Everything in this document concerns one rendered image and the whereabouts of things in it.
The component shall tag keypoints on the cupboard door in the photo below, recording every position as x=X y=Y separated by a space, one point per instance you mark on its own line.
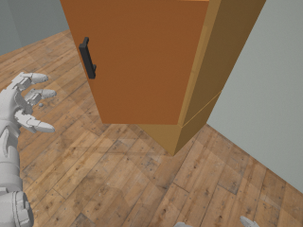
x=143 y=50

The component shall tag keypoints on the handle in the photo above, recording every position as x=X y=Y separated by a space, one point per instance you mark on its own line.
x=89 y=66

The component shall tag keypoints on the robot right hand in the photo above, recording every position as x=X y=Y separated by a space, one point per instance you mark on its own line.
x=246 y=222

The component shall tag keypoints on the robot left upper arm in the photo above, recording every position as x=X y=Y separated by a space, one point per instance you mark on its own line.
x=15 y=210

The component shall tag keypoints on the robot left hand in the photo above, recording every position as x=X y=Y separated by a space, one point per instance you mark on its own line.
x=12 y=103

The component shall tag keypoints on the robot left forearm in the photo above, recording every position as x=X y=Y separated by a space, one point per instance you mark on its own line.
x=9 y=158

